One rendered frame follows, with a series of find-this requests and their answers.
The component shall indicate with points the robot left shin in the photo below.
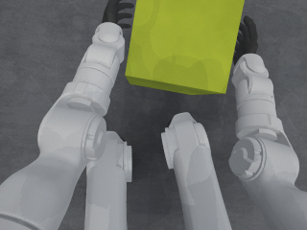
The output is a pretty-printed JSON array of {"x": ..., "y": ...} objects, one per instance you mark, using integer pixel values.
[{"x": 110, "y": 135}]

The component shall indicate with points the carton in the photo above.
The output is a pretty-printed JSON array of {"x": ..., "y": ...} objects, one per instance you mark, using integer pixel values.
[{"x": 183, "y": 46}]

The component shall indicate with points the robot right hand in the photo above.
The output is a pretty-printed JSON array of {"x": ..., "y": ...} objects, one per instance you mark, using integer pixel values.
[{"x": 247, "y": 39}]

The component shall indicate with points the right robot thigh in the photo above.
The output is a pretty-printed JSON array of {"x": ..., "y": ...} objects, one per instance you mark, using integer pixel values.
[{"x": 199, "y": 190}]

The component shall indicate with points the robot left hand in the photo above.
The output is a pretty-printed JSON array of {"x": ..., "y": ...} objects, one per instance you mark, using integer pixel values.
[{"x": 111, "y": 13}]

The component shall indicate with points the right robot upper arm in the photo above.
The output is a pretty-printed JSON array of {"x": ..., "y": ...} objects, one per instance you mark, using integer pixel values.
[{"x": 268, "y": 171}]

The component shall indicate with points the left robot upper arm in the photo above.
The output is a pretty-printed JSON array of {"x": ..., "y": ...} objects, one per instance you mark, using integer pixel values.
[{"x": 38, "y": 196}]

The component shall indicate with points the right robot forearm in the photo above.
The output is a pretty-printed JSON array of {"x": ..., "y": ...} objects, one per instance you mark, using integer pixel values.
[{"x": 255, "y": 102}]

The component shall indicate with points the left robot forearm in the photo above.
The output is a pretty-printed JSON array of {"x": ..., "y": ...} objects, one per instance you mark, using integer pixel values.
[{"x": 90, "y": 89}]

